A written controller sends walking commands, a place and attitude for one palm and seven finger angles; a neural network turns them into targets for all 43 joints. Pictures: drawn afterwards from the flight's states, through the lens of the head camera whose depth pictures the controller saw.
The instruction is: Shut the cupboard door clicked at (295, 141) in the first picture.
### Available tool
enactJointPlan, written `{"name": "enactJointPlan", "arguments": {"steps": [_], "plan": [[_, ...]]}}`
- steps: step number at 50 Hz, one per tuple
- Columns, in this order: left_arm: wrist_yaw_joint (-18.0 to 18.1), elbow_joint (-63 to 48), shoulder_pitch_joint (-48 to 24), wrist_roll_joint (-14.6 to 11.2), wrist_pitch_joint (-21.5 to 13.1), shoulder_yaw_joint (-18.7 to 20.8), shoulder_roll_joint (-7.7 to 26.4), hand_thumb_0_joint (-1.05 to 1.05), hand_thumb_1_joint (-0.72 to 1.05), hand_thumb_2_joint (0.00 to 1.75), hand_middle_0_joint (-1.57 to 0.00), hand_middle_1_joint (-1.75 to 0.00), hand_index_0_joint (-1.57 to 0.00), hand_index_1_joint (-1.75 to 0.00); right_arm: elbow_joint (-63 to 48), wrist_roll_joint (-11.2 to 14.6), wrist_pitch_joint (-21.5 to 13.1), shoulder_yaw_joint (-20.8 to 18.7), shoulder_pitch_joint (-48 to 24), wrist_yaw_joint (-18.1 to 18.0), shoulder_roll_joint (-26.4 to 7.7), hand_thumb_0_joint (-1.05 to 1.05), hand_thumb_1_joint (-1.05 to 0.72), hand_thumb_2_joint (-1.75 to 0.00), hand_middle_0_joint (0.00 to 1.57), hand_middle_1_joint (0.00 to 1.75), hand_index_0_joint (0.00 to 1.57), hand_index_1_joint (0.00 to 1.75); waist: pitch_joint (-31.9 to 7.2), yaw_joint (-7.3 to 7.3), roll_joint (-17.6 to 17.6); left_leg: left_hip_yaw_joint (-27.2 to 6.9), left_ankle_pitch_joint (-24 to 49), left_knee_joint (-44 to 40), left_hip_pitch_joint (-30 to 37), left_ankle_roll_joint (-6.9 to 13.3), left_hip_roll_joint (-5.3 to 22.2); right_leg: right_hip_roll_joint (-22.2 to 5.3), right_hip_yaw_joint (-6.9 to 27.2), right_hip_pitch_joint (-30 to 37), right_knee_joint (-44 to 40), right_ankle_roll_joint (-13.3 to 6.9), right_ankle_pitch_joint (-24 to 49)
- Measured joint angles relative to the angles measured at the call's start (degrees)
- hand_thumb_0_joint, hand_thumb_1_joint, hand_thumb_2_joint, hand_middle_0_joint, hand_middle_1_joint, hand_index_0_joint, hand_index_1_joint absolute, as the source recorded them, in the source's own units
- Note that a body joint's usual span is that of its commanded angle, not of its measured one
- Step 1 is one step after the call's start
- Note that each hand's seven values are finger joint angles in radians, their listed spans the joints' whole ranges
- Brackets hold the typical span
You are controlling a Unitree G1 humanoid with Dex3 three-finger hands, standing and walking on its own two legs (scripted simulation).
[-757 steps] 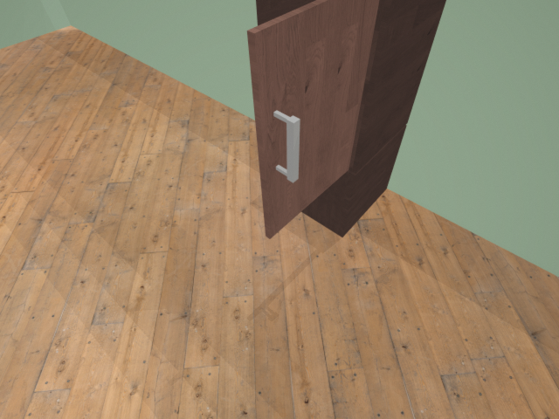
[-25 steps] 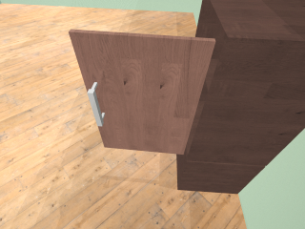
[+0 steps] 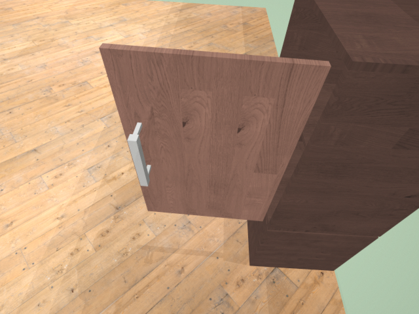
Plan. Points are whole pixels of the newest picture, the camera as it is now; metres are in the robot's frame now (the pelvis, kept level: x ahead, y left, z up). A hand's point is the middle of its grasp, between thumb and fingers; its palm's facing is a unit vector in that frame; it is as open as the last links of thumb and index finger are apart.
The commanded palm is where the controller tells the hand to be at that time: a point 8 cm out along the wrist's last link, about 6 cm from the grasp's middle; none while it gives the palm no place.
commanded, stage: come to a stop and stand still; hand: left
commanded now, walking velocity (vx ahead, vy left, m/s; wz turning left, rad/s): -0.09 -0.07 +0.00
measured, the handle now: (142, 156) +0.46 +0.20 +0.00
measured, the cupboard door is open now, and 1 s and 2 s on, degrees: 88 88 88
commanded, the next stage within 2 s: look again from close up in 1.38 s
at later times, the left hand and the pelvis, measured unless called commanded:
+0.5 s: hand out of the picture -0.01 +0.15 -0.16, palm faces +0.02 -0.97 -0.24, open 7.3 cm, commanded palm none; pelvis -0.03 -0.03 +0.00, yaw +0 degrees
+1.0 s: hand out of the picture -0.04 +0.11 -0.16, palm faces +0.00 -0.98 -0.20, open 7.3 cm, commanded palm none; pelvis -0.03 -0.06 +0.01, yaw +0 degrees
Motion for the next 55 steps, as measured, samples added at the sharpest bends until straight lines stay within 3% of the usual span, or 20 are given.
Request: {"name": "enactJointPlan", "arguments": {"steps": [5, 10, 28, 42, 55], "plan": [[-0.06, -0.81, -1.32, -0.06, 0.67, 0.03, 0.41, 0.00, 0.92, 0.90, -0.20, -0.30, -0.20, -0.29, -0.62, 0.26, -0.09, -0.63, -1.46, -0.53, -0.59, 0.02, -0.93, -0.90, 0.20, 0.30, 0.20, 0.30, 1.25, -0.04, -0.62, 0.38, 2.01, -3.29, 1.10, 0.24, -1.08, -0.27, 2.03, -0.14, -0.67, -0.46, 0.38], [-0.29, -0.78, -1.33, 0.18, 0.40, -0.03, -0.03, 0.00, 0.92, 0.90, -0.20, -0.30, -0.20, -0.29, -0.71, 0.21, 0.51, -1.22, -2.98, -0.38, -1.56, 0.01, -0.93, -0.90, 0.20, 0.30, 0.20, 0.30, 1.96, -0.29, 0.61, 0.31, 2.52, -3.37, 0.46, -0.33, 0.01, 0.74, 1.93, 0.31, -3.28, 1.56, 2.26], [-1.27, 0.76, 3.46, 0.42, -0.93, -2.55, -0.95, 0.00, 0.91, 0.90, -0.20, -0.30, -0.20, -0.29, -4.79, -0.04, 0.97, -0.58, -2.02, 1.40, -4.86, 0.00, -0.92, -0.90, 0.20, 0.30, 0.20, 0.30, -2.69, -0.56, 4.17, -0.83, 3.91, -1.25, -1.80, -2.69, 2.23, 2.71, 0.52, -1.14, -2.51, -1.31, 3.83], [-1.76, 1.36, 3.91, 0.21, -1.21, -2.16, -0.77, 0.00, 0.91, 0.90, -0.20, -0.30, -0.20, -0.29, -0.75, -0.19, 1.30, 0.08, 2.20, 1.98, -3.47, 0.00, -0.91, -0.90, 0.20, 0.30, 0.20, 0.30, -1.76, -0.77, 2.55, -1.42, 6.22, -3.25, -3.65, -4.60, 3.92, 4.48, -0.19, -2.88, -4.75, -3.32, 5.96], [-1.34, 3.47, 2.61, -0.04, -1.85, -2.12, -0.92, 0.01, 0.92, 0.90, -0.20, -0.30, -0.20, -0.29, 2.66, 0.16, 0.28, 0.59, 3.12, 1.30, -1.34, 0.00, -0.91, -0.90, 0.20, 0.30, 0.20, 0.30, -1.18, -0.83, 1.93, -1.80, 5.90, -5.14, -1.78, -5.33, 4.52, 5.20, -0.53, -0.94, -6.65, -3.79, 5.58]]}}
